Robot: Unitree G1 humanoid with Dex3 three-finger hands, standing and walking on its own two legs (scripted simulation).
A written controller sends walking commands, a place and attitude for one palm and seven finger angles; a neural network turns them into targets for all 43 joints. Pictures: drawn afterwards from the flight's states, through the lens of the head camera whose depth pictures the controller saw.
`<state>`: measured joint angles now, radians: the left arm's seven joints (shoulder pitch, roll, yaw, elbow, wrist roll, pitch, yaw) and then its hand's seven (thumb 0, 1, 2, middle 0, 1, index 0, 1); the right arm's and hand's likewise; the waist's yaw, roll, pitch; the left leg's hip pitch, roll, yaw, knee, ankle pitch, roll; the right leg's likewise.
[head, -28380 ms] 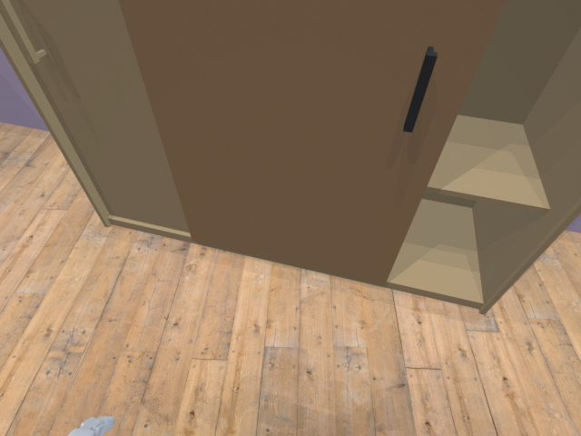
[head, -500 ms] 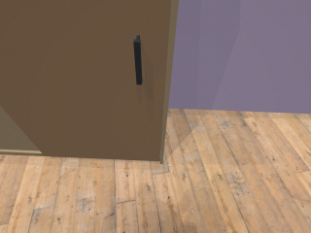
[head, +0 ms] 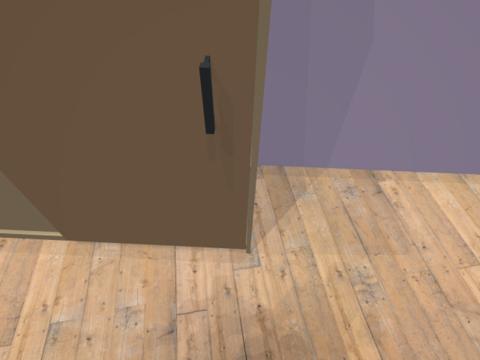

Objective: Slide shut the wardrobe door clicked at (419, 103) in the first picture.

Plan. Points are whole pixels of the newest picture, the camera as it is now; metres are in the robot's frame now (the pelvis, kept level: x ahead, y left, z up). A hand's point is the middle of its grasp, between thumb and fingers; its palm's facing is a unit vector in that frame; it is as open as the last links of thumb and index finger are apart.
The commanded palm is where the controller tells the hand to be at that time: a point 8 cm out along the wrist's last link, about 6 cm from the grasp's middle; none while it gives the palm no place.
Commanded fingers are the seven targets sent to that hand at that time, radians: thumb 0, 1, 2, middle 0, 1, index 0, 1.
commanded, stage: look to check the result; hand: left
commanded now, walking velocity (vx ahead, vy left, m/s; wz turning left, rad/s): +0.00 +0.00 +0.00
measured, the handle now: (208, 96) +0.64 +0.11 +0.08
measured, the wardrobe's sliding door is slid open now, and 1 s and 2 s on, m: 0.00 0.00 0.00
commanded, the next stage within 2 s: take the last steps up to it in 0.16 s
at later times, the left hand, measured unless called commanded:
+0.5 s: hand out of the picture +0.09 +0.20 -0.17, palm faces -0.02 -0.97 -0.26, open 7.3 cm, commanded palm none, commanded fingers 0.00 0.90 0.90 -0.20 -0.30 -0.20 -0.30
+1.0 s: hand out of the picture +0.09 +0.13 -0.19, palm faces +0.04 -0.98 -0.20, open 7.3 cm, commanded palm none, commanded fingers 0.00 0.90 0.90 -0.20 -0.30 -0.20 -0.30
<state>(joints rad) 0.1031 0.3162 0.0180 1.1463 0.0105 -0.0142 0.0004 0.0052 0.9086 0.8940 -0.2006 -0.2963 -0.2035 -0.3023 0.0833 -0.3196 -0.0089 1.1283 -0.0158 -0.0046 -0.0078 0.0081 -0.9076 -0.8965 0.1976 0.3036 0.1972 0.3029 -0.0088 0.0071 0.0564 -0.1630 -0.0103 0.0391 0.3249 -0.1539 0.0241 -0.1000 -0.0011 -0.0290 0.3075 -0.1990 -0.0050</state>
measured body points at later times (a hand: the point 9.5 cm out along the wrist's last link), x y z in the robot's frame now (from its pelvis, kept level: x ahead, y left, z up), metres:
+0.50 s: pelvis +0.03 -0.01 +0.00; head +0.04 -0.01 +0.45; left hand +0.09 +0.25 -0.15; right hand +0.08 -0.27 -0.15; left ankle +0.01 +0.10 -0.75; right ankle -0.02 -0.12 -0.75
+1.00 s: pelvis +0.09 -0.04 -0.02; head +0.12 -0.05 +0.42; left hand +0.09 +0.18 -0.18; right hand +0.01 -0.23 -0.19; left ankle +0.02 +0.10 -0.74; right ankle +0.04 -0.11 -0.75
